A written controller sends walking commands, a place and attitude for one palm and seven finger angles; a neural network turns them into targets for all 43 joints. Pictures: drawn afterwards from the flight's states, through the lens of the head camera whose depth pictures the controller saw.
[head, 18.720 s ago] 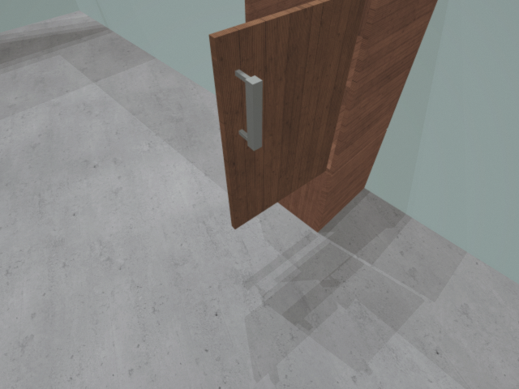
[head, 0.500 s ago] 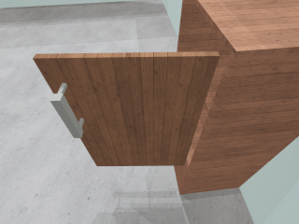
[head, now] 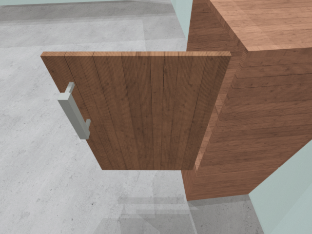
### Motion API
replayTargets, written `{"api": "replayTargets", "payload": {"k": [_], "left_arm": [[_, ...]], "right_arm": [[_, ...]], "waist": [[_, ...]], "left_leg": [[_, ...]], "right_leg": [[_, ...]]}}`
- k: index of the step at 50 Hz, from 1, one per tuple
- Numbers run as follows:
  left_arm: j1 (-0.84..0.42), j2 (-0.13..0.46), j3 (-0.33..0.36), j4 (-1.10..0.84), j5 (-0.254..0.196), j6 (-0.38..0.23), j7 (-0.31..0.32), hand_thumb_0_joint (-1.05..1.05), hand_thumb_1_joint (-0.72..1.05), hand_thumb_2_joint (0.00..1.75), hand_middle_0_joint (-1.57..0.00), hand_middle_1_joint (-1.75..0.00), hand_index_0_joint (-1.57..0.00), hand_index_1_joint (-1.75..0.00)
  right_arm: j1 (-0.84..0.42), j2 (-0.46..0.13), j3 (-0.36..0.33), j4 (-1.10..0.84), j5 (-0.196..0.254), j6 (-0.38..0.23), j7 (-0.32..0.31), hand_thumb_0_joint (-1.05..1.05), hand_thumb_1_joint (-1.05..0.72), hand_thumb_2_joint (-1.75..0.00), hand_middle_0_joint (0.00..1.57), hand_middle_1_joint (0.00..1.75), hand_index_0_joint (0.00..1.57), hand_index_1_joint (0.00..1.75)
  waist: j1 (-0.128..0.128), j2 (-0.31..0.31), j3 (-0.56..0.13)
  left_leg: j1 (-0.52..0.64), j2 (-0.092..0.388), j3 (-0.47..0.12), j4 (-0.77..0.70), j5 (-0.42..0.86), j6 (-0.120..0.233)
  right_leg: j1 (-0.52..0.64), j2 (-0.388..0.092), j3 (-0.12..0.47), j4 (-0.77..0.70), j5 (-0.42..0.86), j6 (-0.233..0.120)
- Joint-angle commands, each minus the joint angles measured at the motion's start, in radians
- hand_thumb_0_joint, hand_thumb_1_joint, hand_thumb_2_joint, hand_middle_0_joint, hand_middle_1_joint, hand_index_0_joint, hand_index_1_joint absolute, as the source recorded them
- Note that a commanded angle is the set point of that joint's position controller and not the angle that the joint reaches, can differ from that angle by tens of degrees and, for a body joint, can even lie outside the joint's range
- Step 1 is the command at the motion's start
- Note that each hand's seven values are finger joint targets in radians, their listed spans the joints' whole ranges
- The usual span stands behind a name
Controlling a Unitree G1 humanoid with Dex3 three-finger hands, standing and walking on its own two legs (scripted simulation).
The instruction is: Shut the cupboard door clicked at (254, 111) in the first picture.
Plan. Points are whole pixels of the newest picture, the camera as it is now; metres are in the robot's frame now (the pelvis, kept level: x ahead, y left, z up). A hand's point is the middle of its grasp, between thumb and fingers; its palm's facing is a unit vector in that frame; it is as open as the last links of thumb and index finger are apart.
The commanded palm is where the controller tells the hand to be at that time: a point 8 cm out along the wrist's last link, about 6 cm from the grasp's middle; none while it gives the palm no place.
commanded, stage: shuffle to correct the standing spot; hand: left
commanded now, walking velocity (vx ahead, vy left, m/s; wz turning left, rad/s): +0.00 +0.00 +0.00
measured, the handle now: (78, 112) +0.39 +0.24 +0.09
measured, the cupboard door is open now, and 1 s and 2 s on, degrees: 84 84 84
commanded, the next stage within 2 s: come to a stop and stand still in 0.12 s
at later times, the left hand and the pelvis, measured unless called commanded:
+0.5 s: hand out of the picture +0.01 +0.19 -0.17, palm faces +0.01 -0.98 -0.22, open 7.3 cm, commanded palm none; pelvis -0.03 +0.01 +0.00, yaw -1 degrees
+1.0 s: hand out of the picture +0.05 +0.21 -0.18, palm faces +0.05 -0.97 -0.23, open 7.4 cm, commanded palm none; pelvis +0.02 +0.03 -0.01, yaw +1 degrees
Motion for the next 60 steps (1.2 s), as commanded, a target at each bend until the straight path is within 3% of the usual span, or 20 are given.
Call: {"api": "replayTargets", "payload": {"k": [1, 6, 11, 14, 16, 21, 25, 28, 29, 30, 31, 32, 35, 38, 40, 44, 50, 60], "left_arm": [[0.051, 0.102, 0.017, -0.035, 0.001, -0.019, 0.008, 0.0, 0.9, 0.9, -0.2, -0.3, -0.2, -0.3], [0.047, 0.12, 0.03, -0.059, 0.001, -0.011, 0.016, 0.0, 0.9, 0.9, -0.2, -0.3, -0.2, -0.3], [0.033, 0.147, 0.049, -0.101, 0.008, 0.011, 0.016, 0.0, 0.9, 0.9, -0.2, -0.3, -0.2, -0.3], [0.017, 0.137, 0.042, -0.119, 0.01, 0.015, 0.016, 0.0, 0.9, 0.9, -0.2, -0.3, -0.2, -0.3], [0.004, 0.137, 0.039, -0.128, 0.012, 0.014, 0.013, 0.0, 0.9, 0.9, -0.2, -0.3, -0.2, -0.3], [0.037, 0.111, 0.035, -0.116, 0.016, 0.007, 0.003, 0.0, 0.9, 0.9, -0.2, -0.3, -0.2, -0.3], [0.064, 0.094, 0.032, -0.112, 0.015, 0.002, 0.0, 0.0, 0.9, 0.9, -0.2, -0.3, -0.2, -0.3], [0.085, 0.091, 0.025, -0.098, 0.011, -0.006, 0.002, 0.0, 0.9, 0.9, -0.2, -0.3, -0.2, -0.3], [0.037, 0.207, 0.002, -0.123, 0.007, -0.015, 0.006, 0.0, 0.9, 0.9, -0.2, -0.3, -0.2, -0.3], [0.12, 0.144, 0.007, -0.117, 0.002, -0.008, 0.007, 0.0, 0.9, 0.9, -0.2, -0.3, -0.2, -0.3], [0.118, 0.129, -0.001, -0.116, 0.004, -0.016, 0.006, 0.0, 0.9, 0.9, -0.2, -0.3, -0.2, -0.3], [0.119, 0.127, 0.002, -0.115, 0.003, -0.023, 0.008, 0.0, 0.9, 0.9, -0.2, -0.3, -0.2, -0.3], [0.095, 0.127, 0.002, -0.118, 0.001, -0.029, 0.012, 0.0, 0.9, 0.9, -0.2, -0.3, -0.2, -0.3], [0.094, 0.124, 0.009, -0.094, -0.001, -0.04, 0.018, 0.0, 0.9, 0.9, -0.2, -0.3, -0.2, -0.3], [0.102, 0.126, 0.012, -0.09, 0.0, -0.044, 0.021, 0.0, 0.9, 0.9, -0.2, -0.3, -0.2, -0.3], [0.088, 0.153, 0.026, -0.095, 0.002, -0.043, 0.026, 0.0, 0.9, 0.9, -0.2, -0.3, -0.2, -0.3], [0.028, 0.207, 0.046, -0.127, 0.003, -0.035, 0.024, 0.0, 0.9, 0.9, -0.2, -0.3, -0.2, -0.3], [-0.084, 0.287, 0.049, -0.171, 0.005, -0.017, 0.009, 0.0, 0.9, 0.9, -0.2, -0.3, -0.2, -0.3]], "right_arm": [[0.087, -0.083, -0.015, -0.012, 0.004, -0.017, -0.004, 0.0, -0.9, -0.9, 0.2, 0.3, 0.2, 0.3], [0.075, -0.086, -0.028, -0.041, 0.008, -0.009, -0.009, 0.0, -0.9, -0.9, 0.2, 0.3, 0.2, 0.3], [0.047, -0.105, -0.051, -0.092, 0.003, 0.022, -0.004, 0.0, -0.9, -0.9, 0.2, 0.3, 0.2, 0.3], [0.063, -0.079, -0.05, -0.1, 0.001, 0.025, 0.002, 0.0, -0.9, -0.9, 0.2, 0.3, 0.2, 0.3], [0.074, -0.08, -0.044, -0.096, -0.003, 0.018, 0.01, 0.0, -0.9, -0.9, 0.2, 0.3, 0.2, 0.3], [0.095, -0.092, -0.036, -0.082, -0.013, 0.007, 0.017, 0.0, -0.9, -0.9, 0.2, 0.3, 0.2, 0.3], [0.101, -0.087, -0.029, -0.077, -0.012, 0.001, 0.015, 0.0, -0.9, -0.9, 0.2, 0.3, 0.2, 0.3], [0.111, -0.076, -0.021, -0.067, -0.005, -0.01, 0.011, 0.0, -0.9, -0.9, 0.2, 0.3, 0.2, 0.3], [0.016, -0.165, -0.039, -0.134, -0.026, 0.006, 0.014, 0.0, -0.9, -0.9, 0.2, 0.3, 0.2, 0.3], [-0.047, -0.157, -0.05, -0.143, -0.012, -0.016, 0.013, 0.0, -0.9, -0.9, 0.2, 0.3, 0.2, 0.3], [-0.051, -0.135, -0.048, -0.151, -0.01, -0.018, 0.017, 0.0, -0.9, -0.9, 0.2, 0.3, 0.2, 0.3], [-0.04, -0.126, -0.05, -0.143, -0.008, -0.016, 0.016, 0.0, -0.9, -0.9, 0.2, 0.3, 0.2, 0.3], [-0.006, -0.116, -0.047, -0.121, -0.007, -0.006, 0.016, 0.0, -0.9, -0.9, 0.2, 0.3, 0.2, 0.3], [0.01, -0.122, -0.051, -0.096, 0.003, -0.018, 0.008, 0.0, -0.9, -0.9, 0.2, 0.3, 0.2, 0.3], [0.009, -0.133, -0.055, -0.088, -0.001, -0.023, 0.005, 0.0, -0.9, -0.9, 0.2, 0.3, 0.2, 0.3], [-0.036, -0.164, -0.068, -0.092, 0.0, -0.024, -0.002, 0.0, -0.9, -0.9, 0.2, 0.3, 0.2, 0.3], [-0.122, -0.219, -0.085, -0.118, -0.004, -0.018, -0.003, 0.0, -0.9, -0.9, 0.2, 0.3, 0.2, 0.3], [-0.224, -0.298, -0.081, -0.143, -0.007, -0.013, 0.01, 0.0, -0.9, -0.9, 0.2, 0.3, 0.2, 0.3]], "waist": [[-0.008, -0.001, -0.008], [-0.003, 0.0, -0.042], [-0.001, -0.034, -0.031], [-0.012, -0.06, -0.039], [-0.012, -0.068, 0.001], [-0.001, -0.039, 0.041], [0.005, -0.01, 0.062], [0.005, 0.02, 0.047], [-0.027, 0.087, 0.038], [0.034, 0.034, -0.037], [0.025, 0.019, -0.091], [0.015, -0.013, -0.104], [-0.008, -0.019, -0.03], [-0.018, -0.005, -0.057], [-0.017, -0.036, -0.101], [-0.012, -0.017, -0.103], [-0.008, -0.011, -0.094], [0.001, 0.016, -0.079]], "left_leg": [[-0.039, 0.098, -0.08, -0.075, 0.139, 0.023], [-0.026, 0.108, -0.072, -0.032, 0.304, 0.017], [-0.083, 0.095, -0.059, 0.045, 0.193, 0.013], [-0.086, 0.067, -0.064, 0.026, -0.017, 0.019], [-0.114, 0.066, -0.085, -0.016, -0.09, 0.029], [-0.157, 0.08, -0.111, -0.091, -0.214, 0.041], [-0.167, 0.089, -0.117, -0.101, -0.19, 0.046], [-0.145, 0.093, -0.116, -0.101, -0.097, 0.044], [-0.17, 0.049, -0.111, -0.117, 0.065, 0.053], [-0.225, 0.142, -0.139, -0.06, -0.05, 0.049], [-0.209, 0.088, -0.136, -0.039, -0.041, 0.048], [-0.19, 0.066, -0.128, -0.001, -0.037, 0.042], [-0.172, 0.05, -0.118, 0.036, -0.002, 0.038], [-0.11, 0.064, -0.128, 0.048, 0.181, 0.041], [-0.06, 0.071, -0.117, 0.07, 0.311, 0.041], [-0.017, 0.081, -0.107, 0.08, 0.447, 0.04], [0.01, 0.085, -0.105, 0.071, 0.447, 0.042], [-0.016, 0.096, -0.119, -0.014, 0.306, 0.045]], "right_leg": [[0.012, -0.109, 0.105, -0.069, 0.175, -0.033], [0.01, -0.133, 0.117, -0.008, 0.35, -0.034], [-0.048, -0.152, 0.149, 0.019, 0.277, -0.048], [-0.107, -0.147, 0.182, -0.061, 0.003, -0.054], [-0.135, -0.122, 0.18, -0.107, -0.201, -0.04], [-0.117, -0.081, 0.133, -0.107, -0.293, -0.025], [-0.103, -0.074, 0.12, -0.078, -0.221, -0.035], [-0.073, -0.085, 0.114, -0.066, -0.092, -0.034], [-0.04, -0.028, 0.018, 0.086, -0.015, -0.036], [0.001, -0.071, 0.002, 0.079, -0.056, -0.019], [0.029, -0.077, 0.038, 0.054, 0.008, -0.032], [0.011, -0.087, 0.061, 0.037, -0.014, -0.036], [-0.081, -0.1, 0.126, -0.015, -0.057, -0.043], [-0.054, -0.1, 0.103, 0.022, 0.177, -0.034], [-0.012, -0.103, 0.098, 0.048, 0.328, -0.035], [0.001, -0.106, 0.088, 0.073, 0.449, -0.035], [-0.001, -0.11, 0.086, 0.069, 0.446, -0.033], [0.01, -0.109, 0.074, 0.011, 0.266, -0.017]]}}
